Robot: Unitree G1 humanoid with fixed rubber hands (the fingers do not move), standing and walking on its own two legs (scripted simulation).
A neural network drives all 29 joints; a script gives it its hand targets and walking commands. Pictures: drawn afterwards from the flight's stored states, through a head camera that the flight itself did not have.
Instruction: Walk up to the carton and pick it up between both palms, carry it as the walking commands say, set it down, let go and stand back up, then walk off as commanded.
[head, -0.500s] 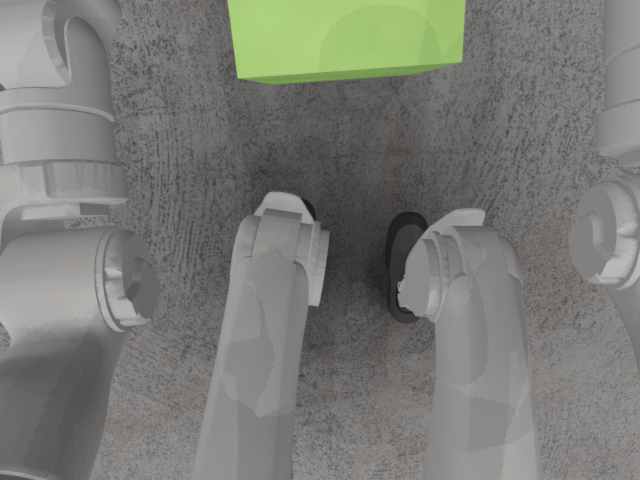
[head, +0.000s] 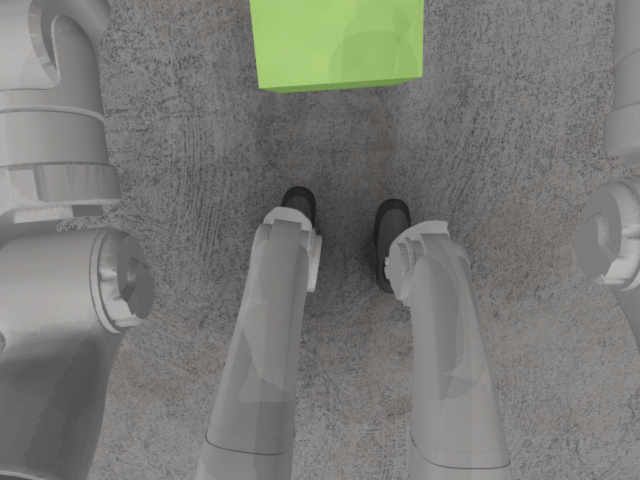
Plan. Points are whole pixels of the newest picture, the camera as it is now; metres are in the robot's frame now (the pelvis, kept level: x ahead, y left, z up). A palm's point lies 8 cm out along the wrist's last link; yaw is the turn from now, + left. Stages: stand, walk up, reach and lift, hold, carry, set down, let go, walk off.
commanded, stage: set down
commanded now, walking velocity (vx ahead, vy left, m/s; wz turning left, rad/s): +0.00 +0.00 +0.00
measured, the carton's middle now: (334, 15) +0.55 +0.06 -0.47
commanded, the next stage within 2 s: let go in 0.26 s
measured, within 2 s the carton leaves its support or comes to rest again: neither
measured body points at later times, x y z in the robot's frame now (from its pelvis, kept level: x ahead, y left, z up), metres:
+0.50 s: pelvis +0.02 +0.00 +0.07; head +0.38 +0.03 +0.33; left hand +0.52 +0.25 -0.08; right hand +0.58 -0.14 -0.07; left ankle +0.11 +0.11 -0.56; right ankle +0.11 -0.11 -0.56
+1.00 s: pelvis +0.08 +0.01 +0.15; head +0.25 +0.01 +0.56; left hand +0.35 +0.25 +0.05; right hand +0.40 -0.19 +0.05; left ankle +0.11 +0.11 -0.56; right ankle +0.10 -0.11 -0.56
